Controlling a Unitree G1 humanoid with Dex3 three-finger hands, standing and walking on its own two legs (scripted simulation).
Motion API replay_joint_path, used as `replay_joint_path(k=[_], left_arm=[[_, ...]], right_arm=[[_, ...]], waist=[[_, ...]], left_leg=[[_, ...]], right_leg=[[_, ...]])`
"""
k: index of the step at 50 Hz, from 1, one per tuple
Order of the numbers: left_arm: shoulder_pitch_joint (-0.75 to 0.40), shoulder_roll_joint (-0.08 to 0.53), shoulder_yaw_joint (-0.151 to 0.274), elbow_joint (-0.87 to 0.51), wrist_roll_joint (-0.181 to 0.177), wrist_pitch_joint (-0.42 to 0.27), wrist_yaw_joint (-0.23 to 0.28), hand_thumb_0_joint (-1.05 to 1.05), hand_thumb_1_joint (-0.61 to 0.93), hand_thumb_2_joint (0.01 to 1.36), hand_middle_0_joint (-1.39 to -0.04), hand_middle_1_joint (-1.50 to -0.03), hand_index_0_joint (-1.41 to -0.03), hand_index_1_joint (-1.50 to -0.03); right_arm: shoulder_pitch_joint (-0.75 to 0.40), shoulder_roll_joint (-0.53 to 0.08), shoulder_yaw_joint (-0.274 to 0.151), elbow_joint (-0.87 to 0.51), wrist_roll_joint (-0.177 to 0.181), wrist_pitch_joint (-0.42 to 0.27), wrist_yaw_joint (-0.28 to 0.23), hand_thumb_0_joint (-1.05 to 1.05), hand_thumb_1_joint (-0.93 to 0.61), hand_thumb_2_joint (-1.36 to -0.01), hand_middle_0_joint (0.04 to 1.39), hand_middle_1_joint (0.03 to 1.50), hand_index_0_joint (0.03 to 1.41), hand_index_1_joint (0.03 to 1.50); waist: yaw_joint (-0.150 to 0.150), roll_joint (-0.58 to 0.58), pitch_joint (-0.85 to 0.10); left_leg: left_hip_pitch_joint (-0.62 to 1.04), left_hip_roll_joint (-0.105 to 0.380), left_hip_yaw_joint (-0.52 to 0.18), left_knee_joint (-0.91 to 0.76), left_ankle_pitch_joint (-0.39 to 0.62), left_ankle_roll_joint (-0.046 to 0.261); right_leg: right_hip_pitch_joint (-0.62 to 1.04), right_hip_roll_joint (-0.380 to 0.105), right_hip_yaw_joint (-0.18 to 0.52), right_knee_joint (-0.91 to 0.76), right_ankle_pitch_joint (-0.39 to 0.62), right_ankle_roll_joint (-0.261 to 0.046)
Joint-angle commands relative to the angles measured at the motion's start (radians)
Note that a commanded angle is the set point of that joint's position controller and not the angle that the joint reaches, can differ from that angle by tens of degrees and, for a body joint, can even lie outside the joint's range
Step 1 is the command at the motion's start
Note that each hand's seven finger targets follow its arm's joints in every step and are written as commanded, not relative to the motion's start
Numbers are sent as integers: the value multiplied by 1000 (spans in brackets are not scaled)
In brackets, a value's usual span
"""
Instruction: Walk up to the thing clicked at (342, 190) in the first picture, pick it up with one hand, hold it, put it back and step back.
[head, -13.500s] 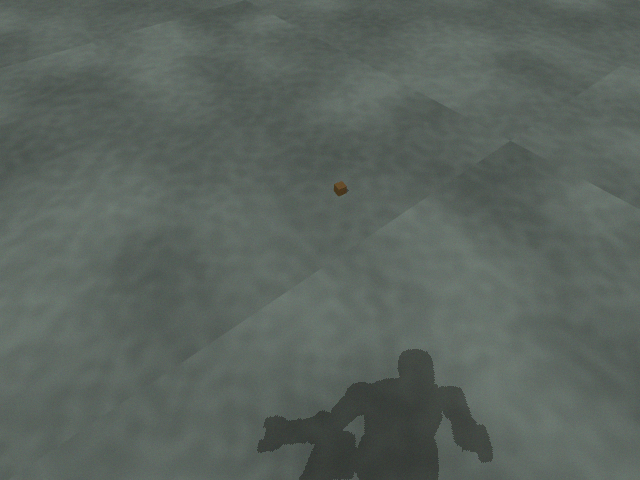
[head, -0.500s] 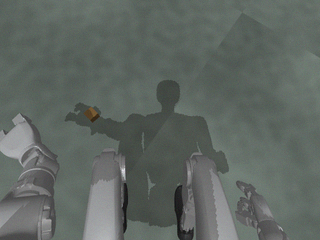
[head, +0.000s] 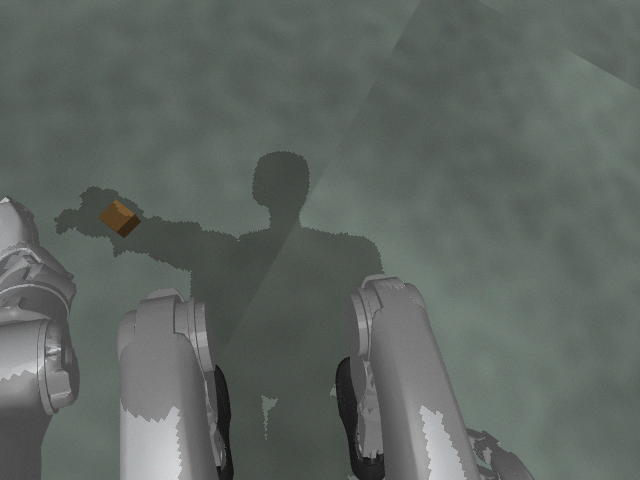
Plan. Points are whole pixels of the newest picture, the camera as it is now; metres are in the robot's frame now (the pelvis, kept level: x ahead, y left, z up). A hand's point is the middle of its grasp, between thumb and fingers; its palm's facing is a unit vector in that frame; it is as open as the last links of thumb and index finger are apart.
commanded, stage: rise first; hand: left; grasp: from above
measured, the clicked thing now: (120, 219) +0.49 +0.31 -0.33
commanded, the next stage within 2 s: approach in 0.80 s
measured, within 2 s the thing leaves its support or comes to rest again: neither
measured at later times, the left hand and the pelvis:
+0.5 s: hand (58, 237) +0.42 +0.34 -0.20, palm faces -0.15 -0.38 -0.91, open 11.0 cm; pelvis +0.01 -0.01 -0.03, yaw -2 degrees
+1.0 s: hand (64, 234) +0.43 +0.34 -0.21, palm faces -0.20 -0.37 -0.90, open 12.2 cm; pelvis +0.01 -0.01 -0.04, yaw -4 degrees
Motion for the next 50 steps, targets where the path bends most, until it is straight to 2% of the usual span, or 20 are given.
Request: replay_joint_path(k=[1, 4, 6, 8, 9, 12, 14, 17, 20, 27, 29, 30, 32, 37, 40, 43, 45, 47, 48, 50], left_arm=[[-314, 224, 15, -73, 2, 33, 72, 0, -88, 613, -504, -597, -498, -604], [-319, 234, 25, -11, -14, 39, 78, 0, -48, 577, -527, -593, -529, -592], [-338, 285, 66, -1, -22, 40, 86, 0, -32, 558, -532, -601, -539, -595], [-365, 314, 88, 0, -20, 37, 98, 0, -19, 544, -548, -583, -554, -578], [-373, 312, 81, 26, -22, 37, 96, 0, -39, 558, -541, -596, -545, -594], [-396, 383, 121, 8, -11, 32, 102, 0, -25, 548, -547, -595, -553, -589], [-414, 393, 140, -1, -20, 31, 109, 0, -31, 551, -539, -601, -544, -596], [-413, 394, 135, 4, -16, 43, 105, 0, -49, 567, -517, -627, -525, -620], [-418, 425, 173, -4, -31, 49, 112, 0, -77, 588, -503, -629, -506, -627], [-403, 426, 144, 8, -28, 71, 83, 0, -123, 627, -478, -642, -474, -646], [-400, 405, 125, 7, -27, 69, 73, 0, -144, 646, -463, -654, -459, -659], [-389, 420, 125, 5, -23, 68, 68, 0, -148, 645, -458, -662, -455, -665], [-402, 403, 117, -4, -22, 61, 65, 0, -167, 662, -452, -659, -444, -667], [-404, 410, 123, -22, -24, 50, 68, 0, -177, 666, -449, -657, -439, -668], [-407, 411, 106, -19, -14, 54, 67, 0, -188, 678, -451, -649, -436, -665], [-421, 436, 121, -37, -14, 51, 74, 0, -196, 687, -454, -633, -434, -655], [-420, 445, 121, -21, -12, 46, 79, 0, -285, 769, -460, -564, -396, -631], [-439, 441, 101, 11, 1, 43, 71, 0, -358, 822, -300, -724, -270, -791], [-460, 440, 100, 25, -1, 42, 72, 0, -372, 835, -279, -777, -256, -799], [-510, 441, 61, 62, 8, 34, 62, 0, -386, 848, -280, -778, -254, -805]], right_arm=[[152, -241, -62, -33, 7, -28, 12, 0, -891, -897, 200, 299, 200, 299], [172, -242, -54, -19, -5, -44, 30, 0, -894, -898, 200, 299, 200, 299], [179, -248, -49, -23, -13, -51, 42, 0, -897, -899, 200, 299, 200, 299], [185, -253, -42, -26, -19, -57, 53, 0, -899, -900, 200, 300, 200, 300], [181, -248, -38, -22, -23, -58, 59, 0, -903, -902, 200, 300, 200, 300], [189, -254, -28, -21, -32, -65, 72, 0, -903, -901, 200, 300, 200, 300], [191, -259, -29, -21, -34, -67, 79, 0, -904, -902, 200, 300, 200, 300], [199, -262, -24, -18, -39, -65, 92, 0, -903, -901, 200, 300, 200, 300], [204, -266, -23, -20, -39, -63, 101, 0, -904, -901, 199, 300, 200, 300], [197, -277, -17, -14, -34, -66, 113, 0, -905, -901, 199, 300, 200, 300], [201, -283, -17, -11, -31, -71, 116, 0, -904, -900, 199, 300, 200, 300], [194, -281, -14, -8, -29, -71, 117, 0, -904, -900, 199, 300, 199, 300], [204, -286, -12, -17, -31, -77, 120, 0, -903, -900, 199, 299, 199, 299], [212, -295, -9, -22, -26, -78, 127, 0, -908, -902, 199, 300, 199, 300], [210, -300, -2, -27, -28, -77, 130, 0, -908, -903, 199, 300, 199, 300], [215, -295, 6, -33, -27, -75, 131, 0, -907, -902, 199, 300, 199, 300], [205, -302, 9, -34, -28, -76, 132, 0, -909, -904, 199, 300, 199, 300], [208, -301, 14, -31, -31, -78, 132, 0, -894, -892, 200, 300, 200, 300], [212, -304, 17, -31, -30, -78, 131, 0, -892, -892, 200, 300, 200, 300], [211, -313, 28, -27, -36, -85, 127, 0, -893, -892, 200, 300, 200, 300]], waist=[[7, 273, -556], [-10, 217, -531], [-4, 190, -559], [-11, 188, -571], [-20, 179, -560], [-14, 192, -573], [-15, 208, -595], [-23, 215, -600], [-14, 216, -620], [-28, 226, -563], [-35, 231, -540], [-25, 243, -530], [-40, 260, -532], [-36, 273, -545], [-48, 286, -530], [-42, 287, -536], [-44, 286, -535], [-66, 260, -502], [-74, 248, -498], [-106, 244, -468]], left_leg=[[575, -7, 59, -255, 22, 1], [529, -6, 62, -218, 57, 9], [502, -6, 75, -183, 86, 15], [482, -9, 86, -158, 97, 20], [455, -7, 90, -147, 94, 21], [450, -8, 96, -122, 97, 25], [445, -8, 100, -110, 98, 25], [453, -2, 96, -94, 112, 26], [423, -1, 94, -82, 116, 26], [409, 3, 72, -70, 103, 27], [418, 3, 65, -78, 91, 24], [427, 3, 63, -78, 94, 23], [441, 5, 56, -84, 93, 18], [457, 7, 48, -85, 115, 15], [466, 9, 43, -81, 120, 14], [455, 8, 52, -70, 135, 17], [429, 7, 53, -65, 115, 20], [392, 4, 54, -55, 89, 24], [394, 7, 50, -47, 81, 24], [375, 6, 42, -38, 67, 27]], right_leg=[[121, 15, -91, -246, 133, -62], [144, 18, -88, -240, 158, -55], [192, 21, -84, -239, 179, -48], [216, 23, -80, -237, 188, -44], [231, 25, -81, -236, 186, -42], [250, 29, -78, -231, 186, -39], [270, 31, -77, -227, 194, -39], [283, 39, -83, -219, 216, -38], [314, 45, -85, -214, 226, -34], [254, 57, -104, -186, 214, -39], [228, 61, -115, -175, 198, -43], [213, 62, -116, -174, 198, -45], [215, 63, -124, -164, 199, -48], [217, 63, -133, -152, 221, -49], [203, 61, -135, -147, 228, -50], [233, 62, -129, -151, 245, -47], [229, 64, -130, -152, 230, -47], [225, 67, -126, -160, 205, -44], [219, 68, -129, -164, 198, -44], [201, 70, -128, -165, 187, -42]])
